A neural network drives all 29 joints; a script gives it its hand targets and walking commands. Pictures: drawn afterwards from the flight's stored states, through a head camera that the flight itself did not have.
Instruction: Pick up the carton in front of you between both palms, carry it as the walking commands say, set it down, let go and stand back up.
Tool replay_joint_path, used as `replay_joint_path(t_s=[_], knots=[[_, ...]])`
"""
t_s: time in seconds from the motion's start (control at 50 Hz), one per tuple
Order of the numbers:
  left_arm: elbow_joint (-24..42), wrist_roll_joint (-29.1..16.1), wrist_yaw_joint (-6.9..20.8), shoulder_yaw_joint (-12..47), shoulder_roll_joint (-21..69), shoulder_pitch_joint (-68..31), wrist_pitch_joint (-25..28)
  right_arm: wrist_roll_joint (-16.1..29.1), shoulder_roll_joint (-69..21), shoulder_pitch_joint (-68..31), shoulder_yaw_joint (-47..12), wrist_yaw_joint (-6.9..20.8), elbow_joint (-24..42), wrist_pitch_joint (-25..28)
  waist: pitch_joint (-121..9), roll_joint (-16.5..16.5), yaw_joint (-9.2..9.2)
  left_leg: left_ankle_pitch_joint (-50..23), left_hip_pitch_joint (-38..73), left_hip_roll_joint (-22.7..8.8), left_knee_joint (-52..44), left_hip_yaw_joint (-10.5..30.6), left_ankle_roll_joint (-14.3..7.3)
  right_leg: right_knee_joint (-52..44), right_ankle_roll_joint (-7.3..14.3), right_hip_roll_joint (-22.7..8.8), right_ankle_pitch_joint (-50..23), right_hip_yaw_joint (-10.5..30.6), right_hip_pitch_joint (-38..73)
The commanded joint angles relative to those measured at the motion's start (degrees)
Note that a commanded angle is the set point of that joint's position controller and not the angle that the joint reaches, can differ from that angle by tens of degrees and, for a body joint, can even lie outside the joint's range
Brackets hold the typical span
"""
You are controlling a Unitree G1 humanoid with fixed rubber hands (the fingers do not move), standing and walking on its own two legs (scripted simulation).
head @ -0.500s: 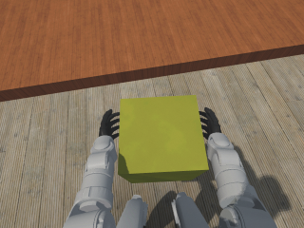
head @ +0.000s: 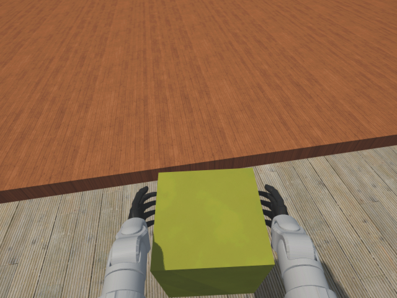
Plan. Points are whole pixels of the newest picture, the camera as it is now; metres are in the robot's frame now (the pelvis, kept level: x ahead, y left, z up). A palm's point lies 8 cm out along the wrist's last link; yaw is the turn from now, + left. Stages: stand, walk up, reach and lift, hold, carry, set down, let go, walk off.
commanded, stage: reach and lift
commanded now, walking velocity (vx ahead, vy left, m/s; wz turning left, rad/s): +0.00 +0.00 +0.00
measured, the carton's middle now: (208, 236) +0.29 +0.00 -0.07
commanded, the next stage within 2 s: hold in 1.08 s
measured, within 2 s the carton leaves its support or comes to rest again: neither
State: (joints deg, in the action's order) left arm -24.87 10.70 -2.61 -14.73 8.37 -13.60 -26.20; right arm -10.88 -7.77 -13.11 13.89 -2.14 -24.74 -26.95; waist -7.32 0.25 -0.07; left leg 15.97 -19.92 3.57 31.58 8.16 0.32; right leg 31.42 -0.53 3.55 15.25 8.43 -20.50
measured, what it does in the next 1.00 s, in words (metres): stands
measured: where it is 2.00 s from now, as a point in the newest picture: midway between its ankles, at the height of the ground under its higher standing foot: outside the picture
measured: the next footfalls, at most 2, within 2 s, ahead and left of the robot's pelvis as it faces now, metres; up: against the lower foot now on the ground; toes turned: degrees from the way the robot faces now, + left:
none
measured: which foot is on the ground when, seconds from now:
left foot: down 0.00-1.00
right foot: down 0.00-1.00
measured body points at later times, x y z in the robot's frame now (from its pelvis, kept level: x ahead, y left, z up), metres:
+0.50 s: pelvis -0.02 +0.00 +0.01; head -0.04 +0.00 +0.46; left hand +0.29 +0.15 +0.03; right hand +0.29 -0.15 +0.03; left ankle +0.00 +0.12 -0.73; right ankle +0.01 -0.13 -0.73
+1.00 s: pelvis +0.00 +0.00 +0.01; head -0.04 +0.00 +0.46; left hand +0.30 +0.15 +0.04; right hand +0.30 -0.15 +0.04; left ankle +0.00 +0.12 -0.73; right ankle +0.01 -0.13 -0.73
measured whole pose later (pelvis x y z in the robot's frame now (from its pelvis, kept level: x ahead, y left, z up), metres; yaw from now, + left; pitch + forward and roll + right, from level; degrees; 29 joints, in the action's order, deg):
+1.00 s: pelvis +0.00 +0.00 +0.01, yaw +0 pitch -5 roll +0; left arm -17.1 15.5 0.1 -14.0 8.8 -15.2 -38.6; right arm -15.3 -8.5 -14.3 12.9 0.1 -16.6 -39.4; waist -0.4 0.2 0.0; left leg 12.3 -4.9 2.7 22.2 7.7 0.1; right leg 22.0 -0.3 2.7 11.6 7.9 -5.4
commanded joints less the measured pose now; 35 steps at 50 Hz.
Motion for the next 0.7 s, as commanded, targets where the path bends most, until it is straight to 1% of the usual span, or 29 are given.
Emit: replay_joint_path(t_s=[0.0, 0.1, 0.14, 0.18, 0.26, 0.34, 0.48, 0.68], knots=[[0.8, -9.2, 15.0, 34.4, 56.8, -24.8, -3.7, 9.9, -55.9, -27.6, -34.6, 14.4, 3.7, -2.7, -12.2, -0.1, -0.08, -17.9, 10.3, 1.4, -6.6, -2.7, 0.7, -6.3, -0.2, 1.2, -17.4, -2.7, 12.9], [-0.4, -7.2, 15.9, 30.2, 55.6, -25.9, -7.4, 8.1, -54.8, -28.5, -30.3, 15.1, 2.8, -6.4, -3.5, -0.1, 0.28, -9.2, 10.1, 1.0, -9.7, -3.1, 0.3, -9.2, 0.2, 1.1, -8.8, -3.5, 12.5], [-1.9, -6.2, 16.4, 27.9, 55.4, -27.9, -7.9, 7.1, -54.5, -30.4, -28.1, 15.5, 1.3, -6.9, -1.4, 0.0, 0.35, -5.5, 9.2, 0.9, -9.9, -3.4, 0.1, -9.5, 0.4, 1.0, -5.2, -3.9, 11.8], [-2.1, -6.1, 16.8, 27.4, 56.0, -30.8, -7.7, 7.1, -55.2, -33.2, -27.6, 15.9, 1.1, -6.8, -1.9, 0.0, 0.4, -3.7, 9.0, 0.7, -9.6, -3.6, 0.0, -9.2, 0.5, 1.0, -3.5, -4.2, 11.9], [-1.0, -6.8, 17.1, 28.4, 57.2, -35.1, -7.3, 7.7, -56.6, -37.8, -28.8, 16.3, 2.2, -6.5, -5.6, 0.0, 0.17, -4.4, 10.0, 0.8, -9.0, -3.8, -0.1, -8.5, 0.4, 0.9, -4.3, -4.3, 13.5], [-1.0, -6.8, 17.1, 28.7, 57.4, -36.4, -7.3, 7.7, -57.0, -38.9, -29.0, 16.3, 2.0, -6.5, -6.9, -0.2, 0.02, -4.1, 10.6, 0.9, -9.0, -4.0, -0.1, -8.5, 0.3, 1.0, -4.0, -4.4, 14.2], [-0.5, -6.6, 17.0, 28.5, 56.7, -35.2, -8.0, 7.4, -56.6, -37.6, -28.8, 16.1, 2.4, -7.1, -7.3, -0.2, 0.04, -6.4, 12.1, 1.1, -9.7, -4.2, 0.1, -9.3, 0.1, 1.0, -6.2, -4.3, 15.3], [3.9, -7.5, 16.6, 30.2, 55.4, -30.7, -9.4, 8.4, -55.4, -33.0, -30.4, 15.6, 6.7, -8.5, -7.7, -0.2, 0.06, -13.3, 15.1, 1.4, -10.6, -4.0, 0.6, -10.3, -0.2, 1.4, -12.8, -4.0, 17.9]])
